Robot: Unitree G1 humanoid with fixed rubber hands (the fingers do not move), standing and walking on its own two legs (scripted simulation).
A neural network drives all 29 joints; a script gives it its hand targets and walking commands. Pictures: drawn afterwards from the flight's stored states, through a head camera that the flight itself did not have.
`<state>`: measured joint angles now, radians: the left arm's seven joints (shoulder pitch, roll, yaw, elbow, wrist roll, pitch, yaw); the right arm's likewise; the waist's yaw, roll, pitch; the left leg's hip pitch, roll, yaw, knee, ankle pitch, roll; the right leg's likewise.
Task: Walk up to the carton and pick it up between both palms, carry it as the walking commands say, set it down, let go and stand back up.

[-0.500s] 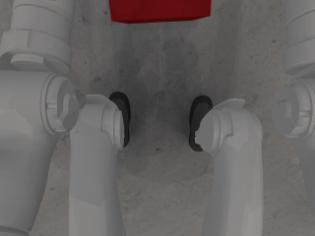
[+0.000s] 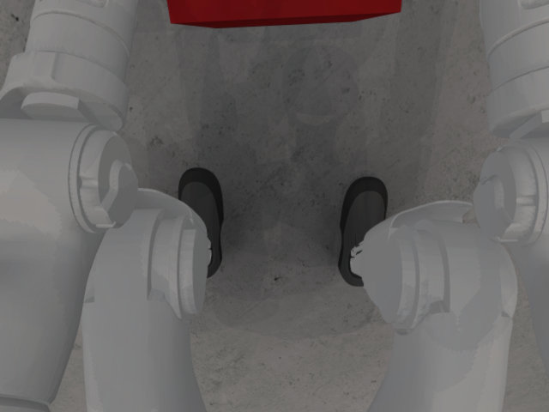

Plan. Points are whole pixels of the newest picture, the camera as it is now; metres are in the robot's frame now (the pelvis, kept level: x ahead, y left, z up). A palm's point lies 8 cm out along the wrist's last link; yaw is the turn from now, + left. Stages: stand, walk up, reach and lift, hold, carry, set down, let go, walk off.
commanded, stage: reach and lift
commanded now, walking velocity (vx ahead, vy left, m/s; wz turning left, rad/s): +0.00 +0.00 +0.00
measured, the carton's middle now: out of the picture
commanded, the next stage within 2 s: none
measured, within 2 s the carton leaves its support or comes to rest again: leaves its support in 1.50 s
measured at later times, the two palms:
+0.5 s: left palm out of the picture +0.56 +0.17 -0.22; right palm out of the picture +0.58 -0.15 -0.21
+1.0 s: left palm out of the picture +0.57 +0.16 -0.22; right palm out of the picture +0.57 -0.13 -0.21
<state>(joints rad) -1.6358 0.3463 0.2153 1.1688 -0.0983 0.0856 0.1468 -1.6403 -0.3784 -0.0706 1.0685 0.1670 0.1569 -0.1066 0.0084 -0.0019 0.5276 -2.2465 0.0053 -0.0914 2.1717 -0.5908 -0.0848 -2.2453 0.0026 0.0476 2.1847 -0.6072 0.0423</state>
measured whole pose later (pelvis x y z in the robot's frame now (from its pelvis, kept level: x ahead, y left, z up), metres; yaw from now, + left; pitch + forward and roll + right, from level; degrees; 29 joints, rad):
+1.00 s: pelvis +0.00 +0.00 +0.00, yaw +0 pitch +38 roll +0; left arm -1.65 0.33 0.22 1.12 -0.10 0.12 0.09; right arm -1.65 -0.34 -0.05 1.07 0.17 0.15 -0.04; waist 0.01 0.00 0.52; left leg -2.25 0.00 -0.09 2.20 -0.61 -0.08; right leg -2.24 0.00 0.05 2.20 -0.62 0.05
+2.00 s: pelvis -0.01 +0.00 +0.00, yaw +0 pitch +31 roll +0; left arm -1.64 0.30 0.22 0.98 -0.10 0.36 0.15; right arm -1.66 -0.34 -0.09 1.01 0.15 0.32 -0.09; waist 0.01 0.00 0.53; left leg -2.13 -0.01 -0.10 2.21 -0.61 -0.08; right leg -2.12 0.00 0.05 2.21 -0.63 0.05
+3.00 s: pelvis -0.04 +0.00 +0.06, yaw +1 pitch +23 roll +0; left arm -1.58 0.25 0.23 0.86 -0.08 0.51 0.24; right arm -1.63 -0.25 -0.28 0.92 -0.01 0.47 -0.11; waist 0.01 0.00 0.53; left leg -1.86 -0.03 -0.10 1.99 -0.52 -0.08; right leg -1.85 0.00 0.05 2.01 -0.55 0.05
